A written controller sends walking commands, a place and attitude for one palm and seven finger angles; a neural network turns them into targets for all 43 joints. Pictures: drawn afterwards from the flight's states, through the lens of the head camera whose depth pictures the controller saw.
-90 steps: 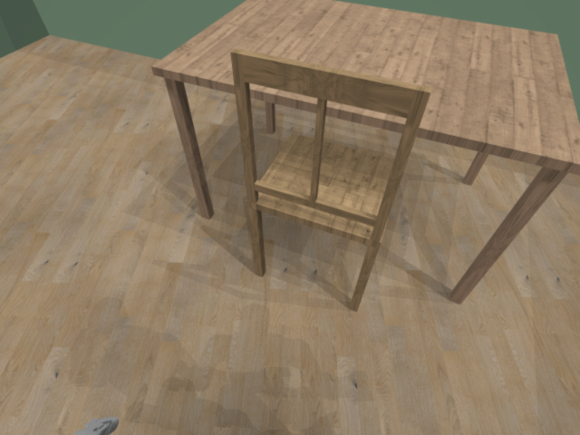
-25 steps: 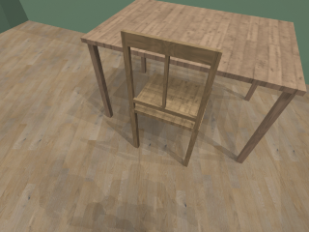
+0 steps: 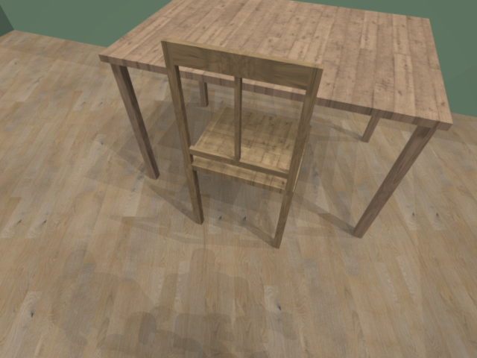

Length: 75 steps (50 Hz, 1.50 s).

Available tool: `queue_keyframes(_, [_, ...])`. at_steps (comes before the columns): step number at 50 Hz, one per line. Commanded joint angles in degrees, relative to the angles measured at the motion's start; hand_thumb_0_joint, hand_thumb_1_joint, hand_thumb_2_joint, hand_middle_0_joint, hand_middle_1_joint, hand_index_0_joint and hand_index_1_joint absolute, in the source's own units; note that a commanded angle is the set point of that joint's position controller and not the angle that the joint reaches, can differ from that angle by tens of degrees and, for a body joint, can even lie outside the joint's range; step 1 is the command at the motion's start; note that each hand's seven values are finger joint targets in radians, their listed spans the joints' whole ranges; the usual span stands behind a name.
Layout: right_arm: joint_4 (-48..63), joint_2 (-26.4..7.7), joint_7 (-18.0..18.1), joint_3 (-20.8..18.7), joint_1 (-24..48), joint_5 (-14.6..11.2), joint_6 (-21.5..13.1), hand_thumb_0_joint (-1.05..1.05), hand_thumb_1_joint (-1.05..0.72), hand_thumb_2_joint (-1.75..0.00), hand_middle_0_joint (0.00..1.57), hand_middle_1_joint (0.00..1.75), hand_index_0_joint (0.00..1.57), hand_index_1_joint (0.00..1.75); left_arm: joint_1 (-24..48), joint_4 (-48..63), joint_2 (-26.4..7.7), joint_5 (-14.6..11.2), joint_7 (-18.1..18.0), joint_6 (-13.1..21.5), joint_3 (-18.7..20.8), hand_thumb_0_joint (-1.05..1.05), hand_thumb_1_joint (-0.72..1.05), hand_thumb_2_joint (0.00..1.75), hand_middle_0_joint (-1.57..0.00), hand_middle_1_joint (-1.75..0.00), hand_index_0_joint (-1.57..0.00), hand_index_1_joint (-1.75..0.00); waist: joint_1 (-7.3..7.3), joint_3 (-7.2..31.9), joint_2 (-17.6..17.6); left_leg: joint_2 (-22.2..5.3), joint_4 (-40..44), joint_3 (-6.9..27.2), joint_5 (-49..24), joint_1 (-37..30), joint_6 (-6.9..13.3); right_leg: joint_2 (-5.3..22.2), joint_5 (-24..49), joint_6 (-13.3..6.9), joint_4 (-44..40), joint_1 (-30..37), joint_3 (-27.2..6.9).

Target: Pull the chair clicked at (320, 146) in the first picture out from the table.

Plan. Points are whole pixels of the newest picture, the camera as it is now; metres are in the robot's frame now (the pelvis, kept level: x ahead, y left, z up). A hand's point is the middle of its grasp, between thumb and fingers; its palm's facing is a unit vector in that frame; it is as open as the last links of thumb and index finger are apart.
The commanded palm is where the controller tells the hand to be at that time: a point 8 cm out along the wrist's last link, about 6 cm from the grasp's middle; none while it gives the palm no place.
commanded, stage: turn to face it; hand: left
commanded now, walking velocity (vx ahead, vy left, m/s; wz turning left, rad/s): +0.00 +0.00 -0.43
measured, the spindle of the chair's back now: (237, 122) +0.76 +0.05 -0.09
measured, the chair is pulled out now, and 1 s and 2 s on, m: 0.00 0.00 0.00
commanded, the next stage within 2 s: take the last steps up to it in 0.48 s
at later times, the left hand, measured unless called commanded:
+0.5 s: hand out of the picture +0.04 +0.23 -0.18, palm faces -0.09 -0.97 -0.22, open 7.4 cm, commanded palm none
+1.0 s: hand out of the picture +0.02 +0.18 -0.16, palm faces -0.19 -0.97 -0.16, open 7.4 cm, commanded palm none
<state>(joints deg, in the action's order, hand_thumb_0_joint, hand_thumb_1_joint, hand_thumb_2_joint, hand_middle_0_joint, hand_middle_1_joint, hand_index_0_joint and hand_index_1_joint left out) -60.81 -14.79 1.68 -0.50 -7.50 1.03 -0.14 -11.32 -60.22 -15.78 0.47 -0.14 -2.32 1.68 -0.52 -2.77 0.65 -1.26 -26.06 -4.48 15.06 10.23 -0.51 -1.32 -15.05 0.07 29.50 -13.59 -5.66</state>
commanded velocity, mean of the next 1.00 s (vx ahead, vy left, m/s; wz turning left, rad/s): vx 0.13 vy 0.02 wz -0.17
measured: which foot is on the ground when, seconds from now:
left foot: down 0.00-0.12, up 0.14-0.38, down 0.40-0.74, up 0.76-1.00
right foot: down 0.00-0.42, up 0.44-0.72, down 0.74-1.00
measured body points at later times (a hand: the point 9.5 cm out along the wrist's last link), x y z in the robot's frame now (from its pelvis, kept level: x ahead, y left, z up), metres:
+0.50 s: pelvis -0.03 +0.03 +0.00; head -0.01 +0.05 +0.45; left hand +0.05 +0.28 -0.16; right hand +0.00 -0.23 -0.13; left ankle -0.02 +0.14 -0.74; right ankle -0.02 -0.11 -0.70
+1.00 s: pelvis +0.01 +0.02 +0.01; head +0.02 +0.01 +0.46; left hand +0.03 +0.24 -0.15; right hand -0.06 -0.22 -0.15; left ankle +0.10 +0.13 -0.68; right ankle -0.08 -0.08 -0.74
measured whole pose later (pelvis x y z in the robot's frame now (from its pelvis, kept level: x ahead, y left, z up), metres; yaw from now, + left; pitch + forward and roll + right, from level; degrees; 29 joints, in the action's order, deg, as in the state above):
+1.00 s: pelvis +0.01 +0.02 +0.01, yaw -15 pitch -1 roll +0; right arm -61.5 -12.0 -1.0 -3.2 -18.0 1.7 0.1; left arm -23.7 -61.6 -6.7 1.2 -0.4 2.6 2.0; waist 0.7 -0.6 -0.9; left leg -5.1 -53.4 -4.2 15.2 30.4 -0.4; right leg 0.8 -16.2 -0.2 18.8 -2.0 2.7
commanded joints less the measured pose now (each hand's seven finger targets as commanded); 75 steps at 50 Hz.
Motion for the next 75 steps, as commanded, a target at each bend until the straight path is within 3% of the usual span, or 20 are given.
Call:
queue_keyframes(1, [4.9,-10.5,0.6,-3.5,-1.3,-0.2,0.1,0.0,-0.9,-0.9,0.2,0.3,0.2,0.3,-2.3,4.9,-6.9,0.5,0.0,0.5,2.0,0.0,0.9,0.9,-0.2,-0.3,-0.2,-0.3,-0.16,2.9,-5.3,-11.8,3.6,6.8,-8.6,-1.2,4.1,2.3,9.3,-0.8,4.6,-4.2,-0.5])
queue_keyframes(4, [7.0,-9.0,0.3,-4.1,0.5,-0.2,0.3,0.0,-0.9,-0.9,0.2,0.3,0.2,0.3,-5.0,5.6,-7.0,0.8,0.1,0.6,2.5,0.0,0.9,0.9,-0.2,-0.3,-0.2,-0.3,-1.46,3.5,-1.8,-9.4,-2.4,3.6,-2.9,3.0,2.7,3.7,12.2,-1.9,2.4,-2.8,-4.4])
queue_keyframes(8, [9.1,-4.9,0.4,-3.7,1.4,-0.6,0.6,0.0,-0.9,-0.9,0.2,0.3,0.2,0.3,-7.8,6.7,-11.0,0.7,-1.4,1.1,4.2,0.0,0.9,0.9,-0.2,-0.3,-0.2,-0.3,-2.98,4.5,11.1,-0.3,-29.8,5.3,16.8,18.0,-0.8,17.3,20.7,-13.1,-11.7,5.0,-28.0])
queue_keyframes(18, [6.8,-2.1,0.9,-3.6,-9.2,-1.1,-0.6,0.0,-0.9,-0.9,0.2,0.3,0.2,0.3,-2.0,9.5,-7.3,0.5,-1.3,0.5,4.7,0.0,0.9,0.9,-0.2,-0.3,-0.2,-0.3,2.47,8.1,8.1,1.6,-0.6,3.2,0.2,-3.2,-0.5,7.5,14.1,-6.3,-5.6,-4.0,-17.3])
queue_keyframes(21, [8.8,-10.6,1.0,-5.1,-9.2,0.1,-0.9,0.0,-0.9,-0.9,0.2,0.3,0.2,0.3,-1.3,11.5,-1.6,0.4,-0.5,0.3,3.6,0.0,0.9,0.9,-0.2,-0.3,-0.2,-0.3,2.81,2.5,-15.4,-22.2,14.3,26.9,1.0,-4.8,8.9,-3.5,-15.0,0.9,17.5,-20.9,0.2])
queue_keyframes(22, [10.0,-9.6,1.0,-4.6,-6.5,0.4,-0.8,0.0,-0.9,-0.9,0.2,0.3,0.2,0.3,-0.9,11.6,-2.8,0.8,-0.4,0.4,4.2,0.0,0.9,0.9,-0.2,-0.3,-0.2,-0.3,1.8,0.5,-10.2,-23.6,14.8,25.6,1.1,2.1,11.7,0.1,-13.8,1.6,24.7,-18.3,-0.8])
queue_keyframes(27, [9.5,-5.1,1.0,-3.2,-2.2,0.5,-1.1,0.0,-0.9,-0.9,0.2,0.3,0.2,0.3,-5.4,7.5,-1.0,0.8,0.6,-0.4,3.7,0.0,0.9,0.9,-0.2,-0.3,-0.2,-0.3,-1.22,-0.9,-9.3,-13.2,11.3,7.8,-11.1,3.9,8.9,2.0,-6.3,2.4,29.0,-14.6,3.6])
queue_keyframes(31, [6.1,-6.2,0.8,-3.7,-9.9,0.9,-1.2,0.0,-0.9,-0.9,0.2,0.3,0.2,0.3,-2.0,8.6,0.9,0.8,0.8,0.4,2.3,0.0,0.9,0.9,-0.2,-0.3,-0.2,-0.3,2.35,1.8,-10.1,-15.1,9.8,8.4,-10.4,-2.4,10.2,2.4,-10.4,1.5,15.1,-10.1,7.9])
queue_keyframes(35, [3.9,-6.2,-0.2,-3.9,-10.6,0.6,-0.9,0.0,-0.9,-0.9,0.2,0.3,0.2,0.3,-7.2,5.9,1.2,1.1,1.1,2.0,2.1,0.0,0.9,0.9,-0.2,-0.3,-0.2,-0.3,-0.06,2.3,-5.6,-12.9,5.3,7.7,10.6,5.5,7.4,0.6,-4.0,-0.5,-2.8,5.2,10.1])
queue_keyframes(36, [3.7,-4.2,-0.5,-3.5,-10.4,0.3,-1.0,0.0,-0.9,-0.9,0.2,0.3,0.2,0.3,-10.9,4.4,-0.3,1.3,0.8,2.7,2.5,0.0,0.9,0.9,-0.2,-0.3,-0.2,-0.3,-1.83,1.8,-0.2,-9.4,-1.6,4.0,15.0,12.0,4.9,3.3,-4.5,-1.5,-8.0,12.3,6.3])
queue_keyframes(38, [7.5,-1.2,-1.3,-2.5,-4.1,0.4,-1.6,0.0,-0.9,-0.9,0.2,0.3,0.2,0.3,-19.3,2.2,-8.2,0.7,-0.5,3.6,3.8,0.0,0.9,0.9,-0.2,-0.3,-0.2,-0.3,-5.97,-1.2,15.7,-1.5,-26.6,-1.2,21.1,30.5,0.9,23.7,-17.0,-11.2,-21.6,15.8,-23.9])
queue_keyframes(45, [3.7,0.5,-2.7,-3.2,-7.2,0.4,-1.3,0.0,-0.9,-0.9,0.2,0.3,0.2,0.3,-11.9,2.6,-1.7,0.8,-1.0,6.3,2.5,0.0,0.9,0.9,-0.2,-0.3,-0.2,-0.3,0.56,-4.6,4.5,-5.0,-32.1,1.6,0.5,26.0,-0.2,17.3,3.1,-10.4,-20.7,6.9,-3.7])
queue_keyframes(53, [5.9,2.0,-3.5,-3.3,-4.3,-0.1,-2.2,0.0,-0.9,-0.9,0.2,0.3,0.2,0.3,-13.7,-0.8,-3.2,1.5,-1.0,6.3,3.2,0.0,0.9,0.9,-0.2,-0.3,-0.2,-0.3,-0.05,-5.2,7.7,-3.7,-15.7,-0.7,0.1,17.2,1.1,17.6,2.9,-8.9,-18.6,4.9,1.0])
queue_keyframes(56, [2.9,0.5,-2.6,-3.7,-14.1,0.3,-3.3,0.0,-0.9,-0.9,0.2,0.3,0.2,0.3,-12.6,-1.1,-2.3,1.3,-0.8,5.7,3.4,0.0,0.9,0.9,-0.2,-0.3,-0.2,-0.3,4.26,-2.1,3.1,-0.1,-5.6,-2.7,-1.6,-1.1,2.3,13.3,7.0,-6.4,-4.9,-1.0,5.3])
queue_keyframes(57, [0.6,-3.2,-1.9,-4.5,-22.1,0.8,-3.7,0.0,-0.9,-0.9,0.2,0.3,0.2,0.3,-13.8,-1.2,-0.1,0.9,-0.3,5.5,3.0,0.0,0.9,0.9,-0.2,-0.3,-0.2,-0.3,6.8,2.9,-5.0,-3.4,-1.8,2.6,1.7,-10.4,3.6,9.1,6.3,-5.0,9.8,-4.2,8.5])
queue_keyframes(58, [-0.3,-9.9,-1.1,-6.0,-27.4,1.4,-4.0,0.0,-0.9,-0.9,0.2,0.3,0.2,0.3,-15.6,0.1,3.6,0.2,0.1,5.2,2.6,0.0,0.9,0.9,-0.2,-0.3,-0.2,-0.3,7.13,7.0,-22.6,-19.2,8.5,26.7,8.1,-16.8,8.1,1.2,-15.0,-2.0,29.1,-16.7,13.6])
queue_keyframes(59, [-0.3,-10.4,-0.5,-5.6,-28.6,0.6,-3.4,0.0,-0.9,-0.9,0.2,0.3,0.2,0.3,-12.2,2.2,3.0,0.7,0.1,5.3,2.5,0.0,0.9,0.9,-0.2,-0.3,-0.2,-0.3,7.17,7.2,-19.7,-22.6,15.4,36.3,11.3,-15.7,11.2,0.9,-18.0,-2.8,39.8,-22.2,6.6])
queue_keyframes(60, [1.0,-9.7,-0.2,-5.4,-23.5,0.5,-3.0,0.0,-0.9,-0.9,0.2,0.3,0.2,0.3,-10.1,3.1,2.5,0.7,0.3,5.4,2.5,0.0,0.9,0.9,-0.2,-0.3,-0.2,-0.3,5.71,3.1,-10.5,-23.8,16.1,35.6,17.7,-10.3,13.9,4.5,-15.2,-3.6,44.5,-24.0,5.0])
queue_keyframes(66, [1.8,0.4,0.2,-2.4,-12.9,-0.1,-5.5,0.0,-0.9,-0.9,0.2,0.3,0.2,0.3,-11.2,0.6,4.9,1.1,1.0,3.8,2.3,0.0,0.9,0.9,-0.2,-0.3,-0.2,-0.3,-0.7,1.7,-4.9,-14.4,15.5,9.1,-12.2,1.3,10.8,8.1,0.0,-0.9,36.1,-17.3,5.7])
queue_keyframes(75, [-0.9,0.0,-0.2,-2.7,-16.4,0.2,-4.6,0.0,-0.9,-0.9,0.2,0.3,0.2,0.3,0.9,5.8,4.3,1.0,0.8,3.4,2.1,0.0,0.9,0.9,-0.2,-0.3,-0.2,-0.3,2.09,-3.8,-3.9,-14.7,16.4,6.9,-13.1,-1.5,13.0,7.6,1.6,-0.2,14.0,-16.5,8.5])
